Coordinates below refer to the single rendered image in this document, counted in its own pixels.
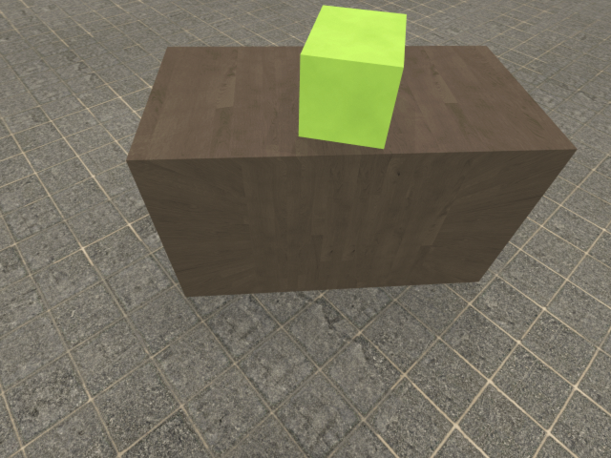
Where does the pedestal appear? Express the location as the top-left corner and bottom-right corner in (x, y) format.
(126, 46), (577, 297)

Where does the carton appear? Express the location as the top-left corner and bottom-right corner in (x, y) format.
(299, 5), (407, 149)

